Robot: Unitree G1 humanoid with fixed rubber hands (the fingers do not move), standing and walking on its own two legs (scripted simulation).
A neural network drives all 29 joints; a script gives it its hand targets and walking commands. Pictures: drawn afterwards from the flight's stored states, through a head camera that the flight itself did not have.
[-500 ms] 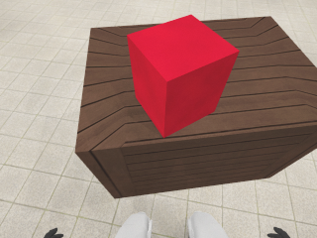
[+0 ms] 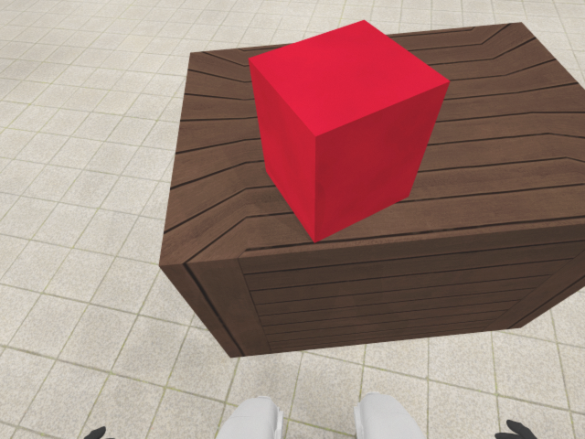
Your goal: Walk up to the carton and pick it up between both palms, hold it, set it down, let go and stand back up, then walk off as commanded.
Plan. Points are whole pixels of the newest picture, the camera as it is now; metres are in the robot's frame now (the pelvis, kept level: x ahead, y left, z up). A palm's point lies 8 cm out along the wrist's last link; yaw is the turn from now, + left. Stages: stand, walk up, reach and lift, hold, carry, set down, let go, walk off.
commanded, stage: walk up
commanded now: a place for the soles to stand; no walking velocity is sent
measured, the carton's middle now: (338, 136) +0.55 -0.06 +0.05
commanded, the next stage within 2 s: none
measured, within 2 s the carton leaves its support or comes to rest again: neither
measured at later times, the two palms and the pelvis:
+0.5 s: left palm out of the picture +0.08 +0.34 -0.11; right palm out of the picture +0.08 -0.29 -0.10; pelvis +0.01 +0.02 +0.01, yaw +0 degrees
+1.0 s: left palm (150, 435) +0.13 +0.24 -0.12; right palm out of the picture +0.05 -0.37 -0.09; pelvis +0.03 -0.06 +0.00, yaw -1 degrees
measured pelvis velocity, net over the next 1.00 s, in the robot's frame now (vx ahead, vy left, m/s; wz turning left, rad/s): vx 0.03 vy -0.06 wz -0.01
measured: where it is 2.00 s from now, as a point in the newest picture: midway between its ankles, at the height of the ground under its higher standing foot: outside the picture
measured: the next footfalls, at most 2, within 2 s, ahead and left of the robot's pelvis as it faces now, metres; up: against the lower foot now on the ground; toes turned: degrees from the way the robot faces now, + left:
right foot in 1.06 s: +0.14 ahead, -0.23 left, +0.00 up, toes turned +0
left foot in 1.72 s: +0.20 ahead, +0.02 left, +0.00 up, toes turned -6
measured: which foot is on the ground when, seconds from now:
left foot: down 0.00-1.00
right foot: down 0.00-0.72, up 0.74-1.00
